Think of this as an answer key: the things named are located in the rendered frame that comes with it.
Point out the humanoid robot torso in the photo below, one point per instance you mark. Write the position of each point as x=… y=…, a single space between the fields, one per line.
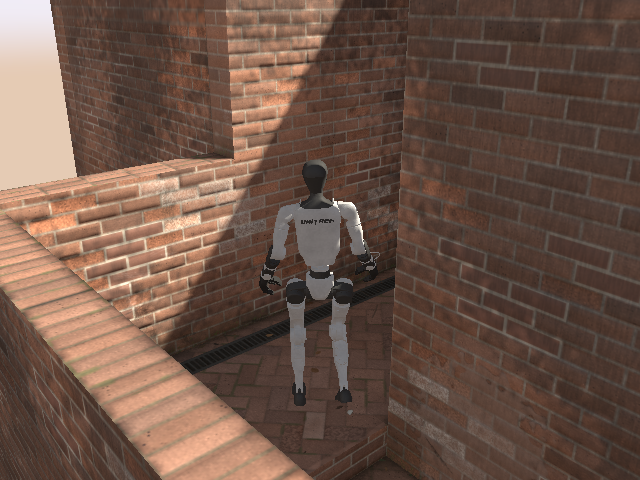
x=318 y=238

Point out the robot left upper arm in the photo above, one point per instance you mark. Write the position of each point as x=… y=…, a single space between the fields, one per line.
x=285 y=215

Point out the robot left forearm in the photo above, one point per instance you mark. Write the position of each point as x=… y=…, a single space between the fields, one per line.
x=270 y=266

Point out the robot left hand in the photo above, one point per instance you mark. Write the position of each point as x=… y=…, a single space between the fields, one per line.
x=263 y=284

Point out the robot right upper arm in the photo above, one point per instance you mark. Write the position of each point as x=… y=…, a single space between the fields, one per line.
x=349 y=211

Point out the robot right foot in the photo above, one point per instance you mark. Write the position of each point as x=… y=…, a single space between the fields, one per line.
x=344 y=396

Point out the robot right forearm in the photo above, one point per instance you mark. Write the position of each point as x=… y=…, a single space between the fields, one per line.
x=366 y=259

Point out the robot right hand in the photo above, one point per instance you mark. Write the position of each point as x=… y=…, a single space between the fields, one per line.
x=372 y=276

